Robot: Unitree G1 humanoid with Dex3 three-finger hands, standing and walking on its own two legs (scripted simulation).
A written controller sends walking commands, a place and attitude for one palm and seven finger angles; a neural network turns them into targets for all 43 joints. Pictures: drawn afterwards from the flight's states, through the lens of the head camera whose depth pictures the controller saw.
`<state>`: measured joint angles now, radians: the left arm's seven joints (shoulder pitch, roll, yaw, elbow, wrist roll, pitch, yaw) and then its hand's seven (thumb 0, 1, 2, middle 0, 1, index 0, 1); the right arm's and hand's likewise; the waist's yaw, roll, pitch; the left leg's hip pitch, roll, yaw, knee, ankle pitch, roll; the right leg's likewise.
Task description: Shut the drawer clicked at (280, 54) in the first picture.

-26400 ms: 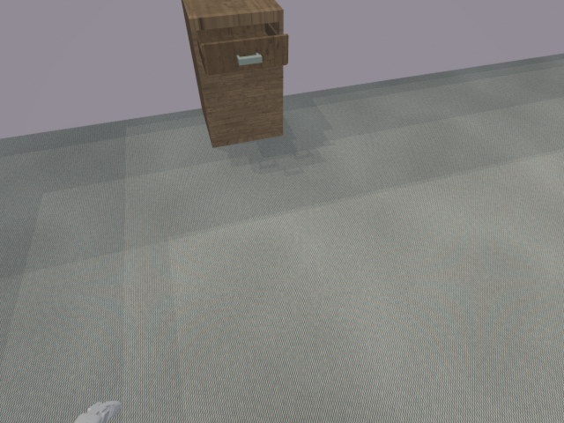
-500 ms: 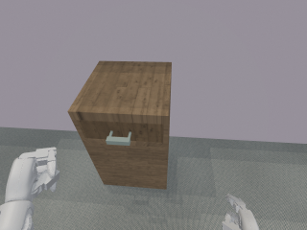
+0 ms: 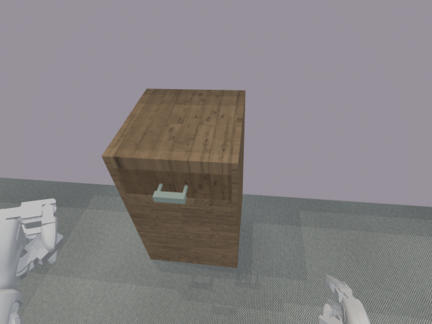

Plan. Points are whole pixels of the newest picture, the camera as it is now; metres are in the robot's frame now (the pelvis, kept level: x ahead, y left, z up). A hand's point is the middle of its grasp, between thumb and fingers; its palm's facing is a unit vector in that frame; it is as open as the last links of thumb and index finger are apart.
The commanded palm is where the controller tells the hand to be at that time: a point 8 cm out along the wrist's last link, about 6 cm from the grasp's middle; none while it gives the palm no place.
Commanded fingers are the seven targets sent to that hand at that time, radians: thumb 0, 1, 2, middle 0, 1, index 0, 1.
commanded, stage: step back with the hand held close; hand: left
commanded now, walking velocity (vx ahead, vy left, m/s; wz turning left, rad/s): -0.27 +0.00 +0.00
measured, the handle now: (171, 192) +0.56 +0.23 -0.19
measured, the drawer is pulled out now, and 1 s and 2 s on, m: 0.00 0.00 0.00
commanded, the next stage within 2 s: stop stepping back and stand still in 1.10 s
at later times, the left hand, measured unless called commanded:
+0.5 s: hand (20, 259) +0.15 +0.27 +0.17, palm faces +0.32 -0.80 -0.51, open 3.2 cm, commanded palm +0.09 +0.31 +0.18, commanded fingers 0.00 0.90 0.90 -1.40 -1.60 -1.40 -1.60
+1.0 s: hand out of the picture +0.11 +0.29 +0.15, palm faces +0.24 -0.85 -0.46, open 3.2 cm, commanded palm +0.02 +0.33 +0.18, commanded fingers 0.00 0.90 0.90 -1.40 -1.60 -1.40 -1.60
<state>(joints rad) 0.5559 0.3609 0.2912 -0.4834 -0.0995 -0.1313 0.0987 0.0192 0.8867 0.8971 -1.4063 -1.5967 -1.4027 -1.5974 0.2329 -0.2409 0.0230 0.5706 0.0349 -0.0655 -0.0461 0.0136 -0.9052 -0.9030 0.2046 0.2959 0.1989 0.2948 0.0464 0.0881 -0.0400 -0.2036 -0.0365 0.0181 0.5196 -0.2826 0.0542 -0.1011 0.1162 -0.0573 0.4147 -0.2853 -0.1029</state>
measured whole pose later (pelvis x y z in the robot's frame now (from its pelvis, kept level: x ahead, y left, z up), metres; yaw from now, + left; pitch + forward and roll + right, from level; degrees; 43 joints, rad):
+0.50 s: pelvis -0.05 +0.03 +0.00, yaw -1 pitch +1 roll -1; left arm 0.65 0.43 0.39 -0.54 -0.08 -0.23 0.12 0.01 0.89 0.90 -1.40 -1.60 -1.40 -1.60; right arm 0.18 -0.24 -0.02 0.54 0.03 0.01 -0.04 0.01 -0.91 -0.90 0.20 0.30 0.20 0.29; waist -0.01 0.06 0.00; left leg -0.33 -0.06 0.06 0.51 -0.20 0.10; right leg -0.27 0.08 -0.03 0.49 -0.23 -0.06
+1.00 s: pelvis -0.12 +0.05 +0.00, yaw -3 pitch +9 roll -4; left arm 0.59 0.45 0.41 -0.64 -0.06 -0.28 0.12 0.01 0.89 0.90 -1.41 -1.60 -1.40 -1.60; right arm 0.13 -0.18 0.02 0.60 -0.03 -0.13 -0.01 0.01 -0.90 -0.90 0.21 0.30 0.20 0.30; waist 0.01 -0.03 0.02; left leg -0.52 -0.02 0.07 0.33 0.03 0.12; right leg -0.15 0.07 0.04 0.59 -0.48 -0.02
